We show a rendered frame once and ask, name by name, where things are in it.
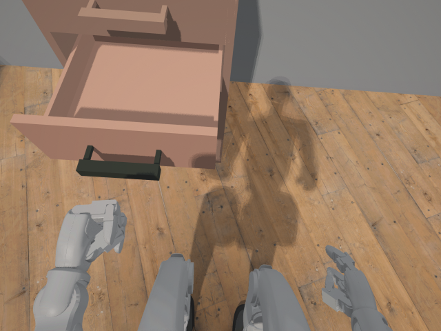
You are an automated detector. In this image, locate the handle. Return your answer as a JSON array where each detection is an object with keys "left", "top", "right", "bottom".
[
  {"left": 76, "top": 146, "right": 162, "bottom": 181},
  {"left": 78, "top": 8, "right": 167, "bottom": 34}
]

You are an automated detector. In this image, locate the right robot forearm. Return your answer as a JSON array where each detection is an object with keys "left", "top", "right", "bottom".
[{"left": 351, "top": 308, "right": 393, "bottom": 331}]

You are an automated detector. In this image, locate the robot left thigh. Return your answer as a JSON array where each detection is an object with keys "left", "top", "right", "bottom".
[{"left": 137, "top": 257, "right": 194, "bottom": 331}]

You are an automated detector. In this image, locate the right robot hand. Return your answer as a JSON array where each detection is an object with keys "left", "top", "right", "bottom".
[{"left": 322, "top": 245, "right": 378, "bottom": 317}]

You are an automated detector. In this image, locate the drawer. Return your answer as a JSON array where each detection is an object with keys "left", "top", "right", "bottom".
[{"left": 10, "top": 34, "right": 223, "bottom": 169}]

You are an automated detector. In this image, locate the left robot hand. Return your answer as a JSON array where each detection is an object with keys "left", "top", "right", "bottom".
[{"left": 55, "top": 199, "right": 127, "bottom": 272}]

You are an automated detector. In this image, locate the robot right shin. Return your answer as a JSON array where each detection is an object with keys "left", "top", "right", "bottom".
[{"left": 243, "top": 265, "right": 272, "bottom": 331}]

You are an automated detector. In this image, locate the left robot forearm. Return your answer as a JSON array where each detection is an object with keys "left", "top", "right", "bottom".
[{"left": 33, "top": 268, "right": 91, "bottom": 331}]

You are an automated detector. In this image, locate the cabinet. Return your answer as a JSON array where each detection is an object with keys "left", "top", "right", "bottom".
[{"left": 22, "top": 0, "right": 238, "bottom": 163}]

